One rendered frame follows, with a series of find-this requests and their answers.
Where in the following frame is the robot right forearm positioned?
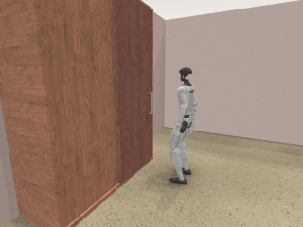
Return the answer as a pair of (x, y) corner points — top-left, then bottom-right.
(189, 105), (197, 121)

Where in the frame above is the robot left forearm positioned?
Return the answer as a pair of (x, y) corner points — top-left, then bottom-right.
(175, 105), (186, 130)

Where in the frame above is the right robot hand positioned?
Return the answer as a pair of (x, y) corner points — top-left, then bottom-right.
(187, 121), (195, 133)

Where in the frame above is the robot left shin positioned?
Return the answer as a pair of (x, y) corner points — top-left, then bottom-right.
(170, 150), (184, 181)

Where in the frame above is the left robot upper arm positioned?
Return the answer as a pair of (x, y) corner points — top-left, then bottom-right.
(177, 86), (187, 110)

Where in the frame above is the left robot thigh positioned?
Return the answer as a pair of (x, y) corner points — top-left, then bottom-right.
(169, 122), (186, 156)

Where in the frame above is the wardrobe door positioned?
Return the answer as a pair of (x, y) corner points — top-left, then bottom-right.
(113, 0), (152, 183)
(37, 0), (120, 227)

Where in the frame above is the right robot upper arm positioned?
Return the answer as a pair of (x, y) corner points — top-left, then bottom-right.
(192, 86), (198, 107)

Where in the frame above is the left robot hand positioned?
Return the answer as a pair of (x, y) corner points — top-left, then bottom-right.
(170, 128), (180, 145)

